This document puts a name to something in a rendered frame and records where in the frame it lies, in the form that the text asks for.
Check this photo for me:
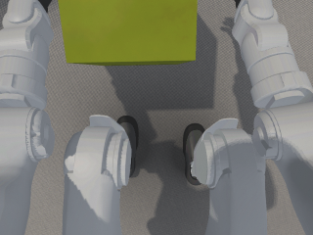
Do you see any robot left hand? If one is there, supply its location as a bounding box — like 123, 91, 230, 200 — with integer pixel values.
38, 0, 52, 14

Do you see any right robot forearm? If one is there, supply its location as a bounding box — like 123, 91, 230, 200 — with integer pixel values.
232, 0, 313, 109

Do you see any robot left upper arm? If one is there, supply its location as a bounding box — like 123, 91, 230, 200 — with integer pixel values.
0, 107, 55, 235

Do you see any left robot forearm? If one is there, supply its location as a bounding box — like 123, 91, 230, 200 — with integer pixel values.
0, 0, 54, 110

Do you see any robot right upper arm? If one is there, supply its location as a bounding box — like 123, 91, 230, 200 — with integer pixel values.
252, 101, 313, 235

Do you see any robot right shin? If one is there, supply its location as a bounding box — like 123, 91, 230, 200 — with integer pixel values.
190, 117, 266, 184

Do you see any carton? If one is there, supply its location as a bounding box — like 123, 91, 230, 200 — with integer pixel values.
58, 0, 198, 66

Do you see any robot right foot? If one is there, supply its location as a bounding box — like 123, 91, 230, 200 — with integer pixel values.
183, 123, 205, 186

